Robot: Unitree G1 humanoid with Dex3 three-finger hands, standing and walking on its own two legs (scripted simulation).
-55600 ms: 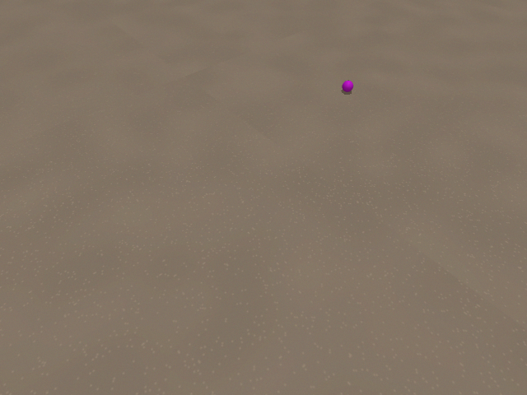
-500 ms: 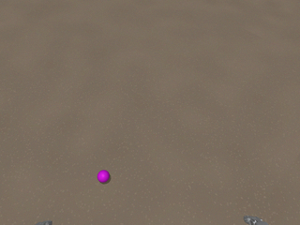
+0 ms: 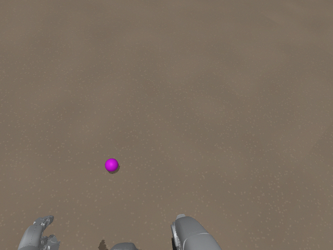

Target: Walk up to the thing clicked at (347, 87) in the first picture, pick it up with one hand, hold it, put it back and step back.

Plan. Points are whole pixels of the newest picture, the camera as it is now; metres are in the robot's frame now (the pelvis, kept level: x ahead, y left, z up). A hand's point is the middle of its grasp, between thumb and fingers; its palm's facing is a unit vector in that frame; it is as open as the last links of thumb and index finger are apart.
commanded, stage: step back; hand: left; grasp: from above
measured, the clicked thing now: (111, 164) +0.58 +0.24 -0.72
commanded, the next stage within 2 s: none
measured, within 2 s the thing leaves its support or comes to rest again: neither
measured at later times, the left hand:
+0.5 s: hand out of the picture +0.01 +0.23 -0.12, palm faces -0.07 -0.91 -0.41, open 7.4 cm
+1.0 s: hand out of the picture -0.21 +0.26 -0.15, palm faces -0.10 -0.92 -0.38, open 7.4 cm
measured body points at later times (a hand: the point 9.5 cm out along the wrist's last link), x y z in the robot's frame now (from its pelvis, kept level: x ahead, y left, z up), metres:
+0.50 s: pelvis -0.12 -0.02 +0.01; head -0.07 -0.04 +0.46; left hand +0.01 +0.28 -0.09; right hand -0.03 -0.34 -0.12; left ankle -0.14 +0.13 -0.64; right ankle -0.09 -0.13 -0.72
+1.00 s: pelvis -0.30 -0.01 +0.00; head -0.24 +0.01 +0.45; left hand -0.21 +0.31 -0.13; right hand -0.19 -0.33 -0.09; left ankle -0.19 +0.11 -0.72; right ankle -0.36 -0.16 -0.67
